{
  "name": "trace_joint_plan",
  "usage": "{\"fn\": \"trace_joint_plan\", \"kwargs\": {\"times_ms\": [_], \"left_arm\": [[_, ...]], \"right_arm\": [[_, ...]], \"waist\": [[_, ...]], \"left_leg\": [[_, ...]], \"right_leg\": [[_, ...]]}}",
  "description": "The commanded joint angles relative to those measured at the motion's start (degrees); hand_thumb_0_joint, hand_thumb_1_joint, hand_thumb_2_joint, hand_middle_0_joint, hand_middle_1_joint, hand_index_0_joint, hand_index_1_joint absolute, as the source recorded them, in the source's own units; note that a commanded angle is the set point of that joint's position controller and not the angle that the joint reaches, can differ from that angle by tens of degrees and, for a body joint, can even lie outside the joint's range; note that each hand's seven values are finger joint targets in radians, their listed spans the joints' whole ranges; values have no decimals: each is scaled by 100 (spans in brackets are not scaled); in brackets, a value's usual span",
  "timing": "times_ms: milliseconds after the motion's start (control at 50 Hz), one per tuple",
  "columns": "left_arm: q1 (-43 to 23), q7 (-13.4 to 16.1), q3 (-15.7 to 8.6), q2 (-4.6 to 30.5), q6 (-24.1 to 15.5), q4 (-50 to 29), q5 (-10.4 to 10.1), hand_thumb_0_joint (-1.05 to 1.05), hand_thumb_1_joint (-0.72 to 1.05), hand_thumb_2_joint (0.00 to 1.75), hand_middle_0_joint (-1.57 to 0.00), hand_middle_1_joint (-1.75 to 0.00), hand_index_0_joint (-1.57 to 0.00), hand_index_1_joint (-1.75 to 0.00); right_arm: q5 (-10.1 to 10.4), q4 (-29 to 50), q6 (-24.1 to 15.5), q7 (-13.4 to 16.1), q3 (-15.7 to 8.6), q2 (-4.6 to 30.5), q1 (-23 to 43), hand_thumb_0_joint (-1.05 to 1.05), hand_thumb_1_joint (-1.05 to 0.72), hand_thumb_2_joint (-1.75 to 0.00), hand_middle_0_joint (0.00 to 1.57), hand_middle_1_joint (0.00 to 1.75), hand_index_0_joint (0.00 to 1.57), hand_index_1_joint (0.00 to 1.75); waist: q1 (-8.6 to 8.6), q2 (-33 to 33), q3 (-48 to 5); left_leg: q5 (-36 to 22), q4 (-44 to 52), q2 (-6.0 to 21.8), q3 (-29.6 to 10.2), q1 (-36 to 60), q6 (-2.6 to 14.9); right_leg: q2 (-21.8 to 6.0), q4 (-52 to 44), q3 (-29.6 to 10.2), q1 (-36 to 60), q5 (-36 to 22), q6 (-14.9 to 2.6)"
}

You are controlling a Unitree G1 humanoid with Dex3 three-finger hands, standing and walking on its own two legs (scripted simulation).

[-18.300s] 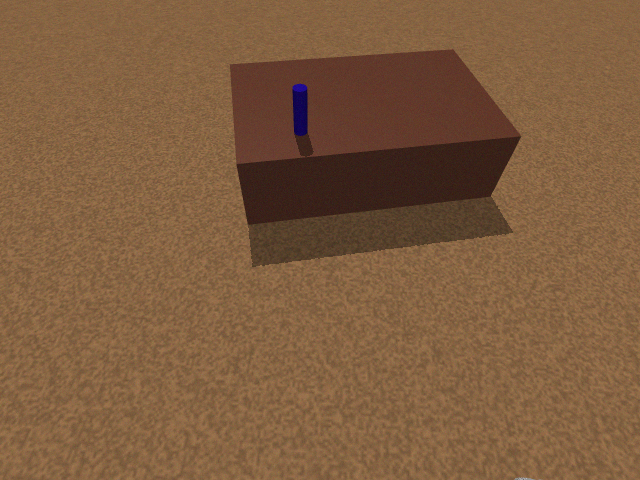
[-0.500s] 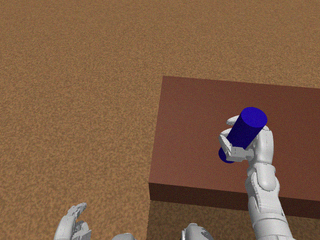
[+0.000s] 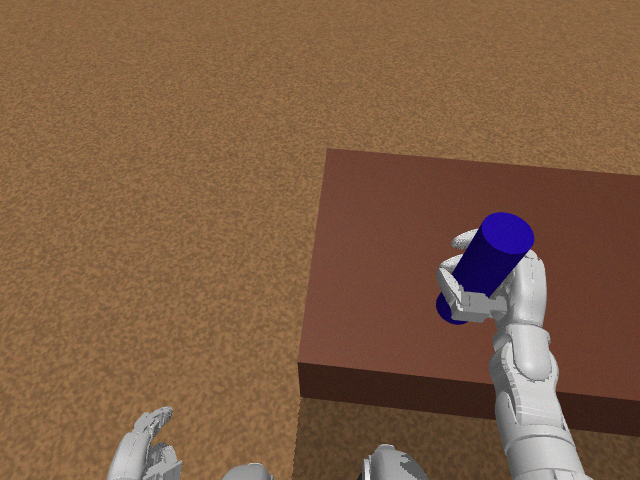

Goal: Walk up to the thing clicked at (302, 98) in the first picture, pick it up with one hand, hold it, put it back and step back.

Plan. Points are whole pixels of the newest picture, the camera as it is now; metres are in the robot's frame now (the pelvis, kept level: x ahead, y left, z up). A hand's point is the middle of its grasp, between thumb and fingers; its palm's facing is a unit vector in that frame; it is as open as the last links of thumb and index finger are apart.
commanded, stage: hold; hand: right
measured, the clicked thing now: (476, 275) +0.33 -0.18 +0.06
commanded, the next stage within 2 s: crouch in 0.62 s
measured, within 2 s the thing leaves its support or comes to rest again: neither
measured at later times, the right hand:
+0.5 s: hand (470, 273) +0.34 -0.17 +0.06, palm faces +0.15 +0.99 -0.01, open 7.1 cm
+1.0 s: hand (462, 278) +0.35 -0.17 +0.02, palm faces +0.16 +0.99 -0.01, open 7.1 cm
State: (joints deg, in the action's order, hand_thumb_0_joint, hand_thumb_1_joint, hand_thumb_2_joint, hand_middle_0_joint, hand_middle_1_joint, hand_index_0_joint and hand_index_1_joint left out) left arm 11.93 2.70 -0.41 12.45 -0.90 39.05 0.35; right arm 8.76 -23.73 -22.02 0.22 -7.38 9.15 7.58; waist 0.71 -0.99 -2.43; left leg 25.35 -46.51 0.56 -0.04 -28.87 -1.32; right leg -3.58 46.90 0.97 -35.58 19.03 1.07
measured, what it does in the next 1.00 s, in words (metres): stands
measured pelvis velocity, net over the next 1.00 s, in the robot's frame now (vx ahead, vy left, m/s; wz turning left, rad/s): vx -0.01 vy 0.00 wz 0.00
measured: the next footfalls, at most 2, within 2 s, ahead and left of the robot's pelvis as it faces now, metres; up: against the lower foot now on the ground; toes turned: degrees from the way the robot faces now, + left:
none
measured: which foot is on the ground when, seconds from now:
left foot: down 0.00-1.00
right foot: down 0.00-1.00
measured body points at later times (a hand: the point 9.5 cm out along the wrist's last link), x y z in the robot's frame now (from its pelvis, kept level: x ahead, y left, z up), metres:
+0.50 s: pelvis +0.00 +0.00 +0.00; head +0.05 +0.00 +0.45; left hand +0.14 +0.25 -0.11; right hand +0.32 -0.22 +0.06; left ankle -0.02 +0.14 -0.70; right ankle +0.05 -0.13 -0.70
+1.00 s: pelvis -0.01 +0.00 -0.02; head +0.06 +0.00 +0.43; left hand +0.13 +0.25 -0.13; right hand +0.34 -0.23 +0.02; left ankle -0.02 +0.14 -0.70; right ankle +0.05 -0.13 -0.70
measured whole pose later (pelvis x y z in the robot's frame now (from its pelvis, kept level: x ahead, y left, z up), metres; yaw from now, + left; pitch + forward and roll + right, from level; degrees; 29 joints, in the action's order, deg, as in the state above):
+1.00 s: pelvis -0.01 +0.00 -0.02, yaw +0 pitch +11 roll +1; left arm 11.1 2.3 -1.0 12.9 -1.2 39.2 1.1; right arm 8.4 -34.9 -26.0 -1.4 -10.8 10.5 15.2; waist 1.5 -0.2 -3.6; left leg 27.1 -52.5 0.5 0.1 -36.8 -1.2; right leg -3.6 52.1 0.4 -43.4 20.1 1.1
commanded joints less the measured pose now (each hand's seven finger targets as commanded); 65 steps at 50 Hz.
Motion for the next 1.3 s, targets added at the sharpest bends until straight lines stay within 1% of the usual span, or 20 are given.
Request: {"fn": "trace_joint_plan", "kwargs": {"times_ms": [0, 100, 160, 200, 280, 320, 360, 440, 480, 560, 720, 780, 800, 840, 860, 900, 980, 1120, 1160, 1280], "left_arm": [[-172, 62, -307, 770, -218, -680, -5, 0, 89, 91, -20, -31, -20, -31], [-163, 74, -284, 762, -191, -711, -34, 0, 89, 91, -20, -31, -20, -31], [-128, 68, -317, 780, -205, -663, -22, 0, 89, 91, -20, -31, -20, -31], [-150, 60, -289, 783, -213, -682, -23, 0, 90, 90, -20, -31, -20, -30], [-194, 27, -243, 700, -230, -745, -21, 0, 89, 91, -20, -31, -20, -31], [-164, 39, -297, 771, -224, -740, -11, 0, 90, 90, -20, -31, -20, -31], [-171, 47, -327, 812, -207, -707, -10, 0, 90, 91, -20, -31, -20, -31], [-155, 67, -324, 796, -181, -690, -12, 0, 89, 91, -20, -31, -20, -31], [-133, 52, -338, 804, -188, -674, -3, 0, 90, 90, -20, -31, -20, -31], [-75, 46, -337, 811, -163, -675, -25, 0, 89, 91, -20, -31, -20, -31], [-164, 41, -339, 809, -172, -716, -18, 0, 90, 92, -19, -31, -20, -31], [-221, 29, -255, 715, -189, -716, -16, 0, 89, 92, -19, -31, -19, -31], [-164, 40, -344, 802, -174, -674, -9, 0, 89, 93, -19, -31, -19, -31], [-128, 38, -333, 808, -177, -603, 18, 0, 89, 92, -19, -31, -19, -31], [-87, 20, -377, 840, -181, -583, 27, 0, 89, 92, -20, -31, -19, -31], [-21, 11, -368, 831, -200, -525, 59, 0, 90, 91, -20, -31, -20, -31], [-24, -44, -329, 826, -248, -544, 114, 0, 90, 91, -20, -31, -20, -31], [308, -147, -385, 1027, -234, -540, 256, 0, 89, 92, -20, -31, -20, -31], [367, -166, -348, 1041, -191, -572, 266, 0, 89, 91, -20, -31, -20, -31], [570, -250, -327, 1145, -35, -492, 307, 0, 88, 92, -20, -30, -19, -31]], "right_arm": [[56, 1222, -418, 17, -342, 777, 1435, 0, -54, -134, 142, 146, 142, 146], [82, 1535, -428, -14, -239, 780, 1602, 0, -52, -134, 141, 147, 142, 147], [89, 1119, -352, -83, 10, 458, 1399, 0, -52, -133, 140, 145, 141, 145], [103, 1118, -357, -72, -274, 680, 1387, 0, -54, -134, 141, 146, 142, 146], [84, 1114, -382, -67, -230, 602, 1338, 0, -55, -134, 142, 146, 142, 146], [89, 1460, -465, -29, -434, 868, 1673, 0, -54, -134, 141, 146, 142, 146], [61, 1444, -459, -33, -271, 765, 1545, 0, -54, -134, 141, 146, 142, 146], [44, 1461, -446, -9, -359, 873, 1560, 0, -53, -136, 142, 148, 143, 148], [72, 1280, -396, -81, -73, 522, 1469, 0, -53, -135, 141, 147, 142, 147], [77, 1226, -334, -87, -145, 631, 1366, 0, -55, -134, 141, 146, 142, 146], [81, 1456, -385, -46, -329, 821, 1676, 0, -54, -127, 141, 140, 140, 140], [75, 697, -355, -78, -192, 515, 1419, 0, -52, -128, 142, 143, 141, 143], [99, 1325, -472, -56, -374, 848, 1960, 0, -52, -128, 142, 143, 141, 143], [41, 260, -463, -100, -296, 596, 1661, 0, -50, -129, 141, 144, 141, 144], [65, 600, -553, -112, -257, 633, 2099, 0, -51, -129, 142, 144, 142, 144], [39, -75, -675, -151, -512, 744, 2209, 0, -50, -129, 140, 143, 140, 143], [19, -694, -1025, -310, -584, 818, 2832, 0, -46, -126, 136, 140, 137, 140], [-31, -1430, -1638, -489, -1235, 1674, 3908, 0, -46, -129, 137, 142, 138, 142], [-34, -1257, -1742, -549, -1274, 1884, 4416, 0, -48, -127, 136, 140, 137, 140], [-66, -1847, -1675, -675, -1406, 2000, 4762, 0, -49, -124, 133, 136, 134, 136]], "waist": [[34, 126, -1563], [39, 132, -1666], [133, 204, -1519], [34, 154, -1611], [6, 155, -1655], [-8, 19, -1855], [50, 104, -1676], [49, 70, -1739], [127, 133, -1673], [37, 146, -1708], [-25, -7, -1660], [109, 277, -1414], [76, 87, -1479], [158, 244, -1231], [215, 227, -1301], [234, 312, -1331], [325, 220, -1676], [339, -235, -2845], [315, -409, -3399], [394, -586, -3857]], "left_leg": [[-1658, 715, -151, 99, 95, 96], [-1748, 715, -158, 115, 128, 99], [-1779, 709, -143, 92, -30, 83], [-1769, 692, -152, 121, -3, 93], [-1803, 652, -159, 129, 85, 101], [-2027, 646, -135, 84, 212, 77], [-1901, 665, -135, 63, 116, 76], [-1905, 674, -143, 76, 106, 83], [-1812, 628, -172, 143, 5, 106], [-1993, 630, -178, 176, 114, 110], [-1686, 693, -140, 116, 130, 119], [-1656, 661, -150, 106, -67, 93], [-1597, 627, -131, 82, -70, 103], [-1332, 556, -138, 78, -434, 113], [-1264, 481, -131, 62, -535, 115], [-1196, 263, -134, 71, -796, 115], [-910, -305, -121, -28, -1507, 133], [-464, -1417, -218, -2, -2848, 182], [-660, -1706, -248, 44, -3025, 195], [-839, -2311, -306, 157, -3796, 249]], "right_leg": [[167, -493, 18, 1356, -990, -170], [146, -504, 6, 1532, -1113, -164], [154, -445, 27, 1407, -1082, -187], [147, -452, 12, 1473, -1143, -175], [155, -454, 9, 1421, -1191, -163], [165, -390, 30, 1508, -1348, -179], [165, -401, 40, 1461, -1199, -188], [144, -415, 23, 1567, -1233, -178], [127, -466, -10, 1520, -1193, -160], [123, -473, -27, 1628, -1479, -154], [159, -506, 20, 1451, -1068, -161], [156, -437, 23, 1226, -974, -190], [147, -431, 13, 1203, -911, -186], [139, -349, 1, 986, -662, -192], [121, -300, -26, 931, -593, -196], [120, -89, -64, 701, -556, -200], [130, 513, -120, 38, -294, -206], [92, 1652, -243, -856, -99, -178], [76, 1941, -276, -803, -417, -180], [17, 2605, -400, -1145, -811, -206]]}}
